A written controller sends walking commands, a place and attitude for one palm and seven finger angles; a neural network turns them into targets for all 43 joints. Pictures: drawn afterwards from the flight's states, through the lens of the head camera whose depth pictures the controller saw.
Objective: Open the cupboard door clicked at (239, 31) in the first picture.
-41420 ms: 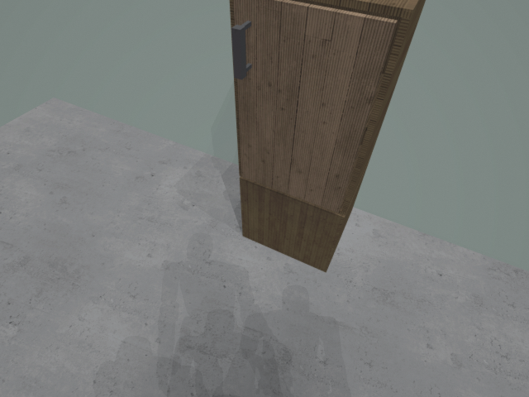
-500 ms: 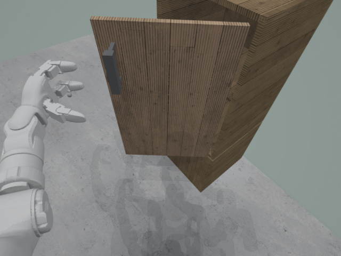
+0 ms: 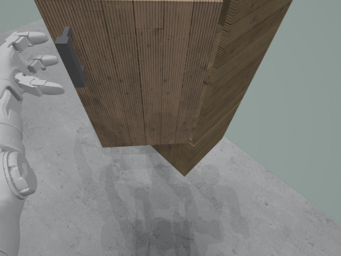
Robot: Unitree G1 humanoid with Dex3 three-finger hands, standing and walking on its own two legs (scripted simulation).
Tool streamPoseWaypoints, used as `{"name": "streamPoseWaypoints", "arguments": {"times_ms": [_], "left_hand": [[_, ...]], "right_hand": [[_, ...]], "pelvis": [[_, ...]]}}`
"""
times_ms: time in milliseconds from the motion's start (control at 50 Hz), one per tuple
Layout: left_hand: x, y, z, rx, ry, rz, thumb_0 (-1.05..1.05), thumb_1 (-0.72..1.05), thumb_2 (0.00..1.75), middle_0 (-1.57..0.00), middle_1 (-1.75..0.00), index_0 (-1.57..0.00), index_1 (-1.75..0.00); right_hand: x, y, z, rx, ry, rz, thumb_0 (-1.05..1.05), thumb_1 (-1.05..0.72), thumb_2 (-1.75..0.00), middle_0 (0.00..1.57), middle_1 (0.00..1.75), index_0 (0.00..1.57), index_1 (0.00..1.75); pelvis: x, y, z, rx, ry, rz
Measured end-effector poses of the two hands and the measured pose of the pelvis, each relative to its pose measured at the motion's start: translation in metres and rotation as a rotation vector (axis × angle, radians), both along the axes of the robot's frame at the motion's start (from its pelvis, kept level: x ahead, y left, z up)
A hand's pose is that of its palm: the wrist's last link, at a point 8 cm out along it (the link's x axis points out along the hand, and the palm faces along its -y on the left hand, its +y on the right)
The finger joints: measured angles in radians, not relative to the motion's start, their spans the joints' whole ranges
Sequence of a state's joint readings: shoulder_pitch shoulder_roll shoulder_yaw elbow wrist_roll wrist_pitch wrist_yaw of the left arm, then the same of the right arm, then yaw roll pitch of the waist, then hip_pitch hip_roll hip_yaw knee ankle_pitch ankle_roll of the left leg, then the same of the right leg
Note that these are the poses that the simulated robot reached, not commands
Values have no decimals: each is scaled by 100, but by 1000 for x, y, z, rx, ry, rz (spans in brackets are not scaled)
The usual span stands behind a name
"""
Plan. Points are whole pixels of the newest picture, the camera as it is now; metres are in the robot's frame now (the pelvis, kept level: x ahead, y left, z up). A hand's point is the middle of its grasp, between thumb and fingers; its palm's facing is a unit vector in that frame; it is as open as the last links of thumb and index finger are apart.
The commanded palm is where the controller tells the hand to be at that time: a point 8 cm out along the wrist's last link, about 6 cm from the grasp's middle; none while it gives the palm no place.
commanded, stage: move the hooked fingers beside the handle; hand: left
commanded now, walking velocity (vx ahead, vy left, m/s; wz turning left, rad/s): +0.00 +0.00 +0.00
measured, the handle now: (73, 58) +0.54 +0.18 +0.15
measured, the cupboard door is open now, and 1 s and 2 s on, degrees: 50 50 50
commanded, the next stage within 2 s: slide the fingers in behind the handle in 0.72 s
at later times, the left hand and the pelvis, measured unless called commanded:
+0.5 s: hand (40, 75) +0.49 +0.25 +0.14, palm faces +0.02 -1.00 +0.03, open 14.0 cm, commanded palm +0.47 +0.30 +0.15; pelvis +0.01 +0.01 +0.00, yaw +0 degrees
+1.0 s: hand (45, 76) +0.48 +0.23 +0.15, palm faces +0.01 -1.00 +0.02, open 14.0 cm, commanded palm +0.46 +0.28 +0.15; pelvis +0.00 +0.01 +0.00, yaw +1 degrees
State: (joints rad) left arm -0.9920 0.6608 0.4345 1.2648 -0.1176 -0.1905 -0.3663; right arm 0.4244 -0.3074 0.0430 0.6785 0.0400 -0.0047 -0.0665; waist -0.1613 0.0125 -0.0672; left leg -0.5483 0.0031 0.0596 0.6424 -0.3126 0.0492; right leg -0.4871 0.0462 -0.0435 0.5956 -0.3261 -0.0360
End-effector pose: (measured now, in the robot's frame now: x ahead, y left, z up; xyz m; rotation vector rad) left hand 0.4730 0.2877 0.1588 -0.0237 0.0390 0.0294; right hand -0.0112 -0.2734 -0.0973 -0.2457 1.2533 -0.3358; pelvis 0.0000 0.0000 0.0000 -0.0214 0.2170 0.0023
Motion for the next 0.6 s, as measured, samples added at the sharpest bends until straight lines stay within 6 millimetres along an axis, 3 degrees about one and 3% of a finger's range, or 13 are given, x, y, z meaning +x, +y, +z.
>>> {"name": "streamPoseWaypoints", "arguments": {"times_ms": [180, 460, 600], "left_hand": [[-7, 21, -7, 41, -30, 7, -1, -50, 30, -30, -120, -30, -120], [-9, 11, -16, -3, -4, -21, -1, -50, 30, -30, -120, -30, -120], [-5, 15, -10, 10, -22, -2, -1, -50, 30, -30, -120, -30, -120]], "right_hand": [[-6, -2, 2, 2, 58, -25, 0, -90, -90, 21, 30, 20, 30], [56, 8, -1, 6, -72, 56, 0, -91, -90, 21, 30, 20, 30], [58, 17, -2, 18, -88, 62, 0, -90, -90, 21, 30, 20, 30]], "pelvis": [[9, -1, 0, -4, 16, -14], [11, 7, -2, -10, 7, 10], [9, 10, -3, -12, 9, 9]]}}
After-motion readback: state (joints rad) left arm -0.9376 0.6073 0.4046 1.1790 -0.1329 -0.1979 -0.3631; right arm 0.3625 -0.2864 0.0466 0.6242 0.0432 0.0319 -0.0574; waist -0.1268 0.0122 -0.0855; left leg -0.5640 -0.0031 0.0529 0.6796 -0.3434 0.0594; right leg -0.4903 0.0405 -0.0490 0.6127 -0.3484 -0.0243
